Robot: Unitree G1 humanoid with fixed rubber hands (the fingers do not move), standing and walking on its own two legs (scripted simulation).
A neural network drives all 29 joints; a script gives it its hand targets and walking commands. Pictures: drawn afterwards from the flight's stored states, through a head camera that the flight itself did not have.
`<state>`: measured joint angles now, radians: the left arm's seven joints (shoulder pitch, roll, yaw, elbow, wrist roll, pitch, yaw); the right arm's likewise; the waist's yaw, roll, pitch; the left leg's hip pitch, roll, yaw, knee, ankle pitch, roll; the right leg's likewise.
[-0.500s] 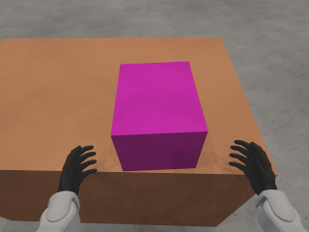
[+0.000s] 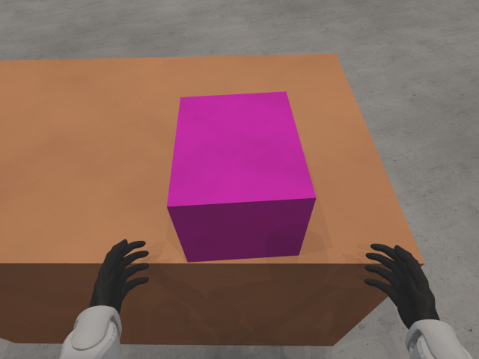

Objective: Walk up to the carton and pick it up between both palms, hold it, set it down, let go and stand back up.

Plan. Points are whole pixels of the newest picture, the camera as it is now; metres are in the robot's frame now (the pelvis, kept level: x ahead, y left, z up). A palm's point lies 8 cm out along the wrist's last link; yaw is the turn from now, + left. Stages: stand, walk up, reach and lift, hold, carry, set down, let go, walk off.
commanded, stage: set down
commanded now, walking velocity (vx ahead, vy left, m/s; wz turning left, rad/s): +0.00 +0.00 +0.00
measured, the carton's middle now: (238, 174) +0.42 +0.06 +0.05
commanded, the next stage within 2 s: let go in 1.56 s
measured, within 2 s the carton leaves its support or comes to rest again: neither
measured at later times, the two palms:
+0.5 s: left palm (106, 305) +0.18 +0.24 +0.02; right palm (392, 304) +0.21 -0.19 +0.02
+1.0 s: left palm (105, 308) +0.17 +0.24 +0.01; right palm (393, 308) +0.21 -0.19 +0.01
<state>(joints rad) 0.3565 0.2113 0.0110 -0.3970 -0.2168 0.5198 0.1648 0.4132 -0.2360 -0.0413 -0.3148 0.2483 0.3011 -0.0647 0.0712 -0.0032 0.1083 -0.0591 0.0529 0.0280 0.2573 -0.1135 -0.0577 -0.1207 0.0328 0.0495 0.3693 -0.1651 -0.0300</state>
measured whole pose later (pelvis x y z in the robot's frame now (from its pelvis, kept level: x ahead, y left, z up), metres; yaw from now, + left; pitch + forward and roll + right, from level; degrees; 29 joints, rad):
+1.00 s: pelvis +0.01 +0.02 +0.00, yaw +0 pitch -8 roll +0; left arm 0.34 0.19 -0.02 -0.04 -0.06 0.29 0.05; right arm 0.31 -0.22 -0.05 0.04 0.11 0.13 0.04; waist 0.05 0.01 0.09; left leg 0.00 0.03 0.04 0.29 -0.15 -0.03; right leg -0.03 0.01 0.04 0.33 -0.17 0.00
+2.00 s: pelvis -0.01 +0.01 -0.01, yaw +7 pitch -5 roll +2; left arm 0.18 0.22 -0.05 0.61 -0.07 0.10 0.03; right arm 0.25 -0.17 -0.06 0.65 -0.06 -0.12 0.01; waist 0.02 0.00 0.07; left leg -0.09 0.01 0.05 0.39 -0.21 -0.02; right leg -0.14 0.03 0.05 0.48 -0.25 -0.03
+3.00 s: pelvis +0.03 +0.06 +0.00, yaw +10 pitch -3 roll -1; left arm 0.16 0.33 0.02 1.02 0.03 -0.01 -0.01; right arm 0.18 -0.33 -0.01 1.00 -0.03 -0.02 0.00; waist 0.01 0.00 0.04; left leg -0.09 -0.02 0.02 0.41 -0.28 0.03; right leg -0.05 -0.02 -0.01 0.36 -0.27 0.02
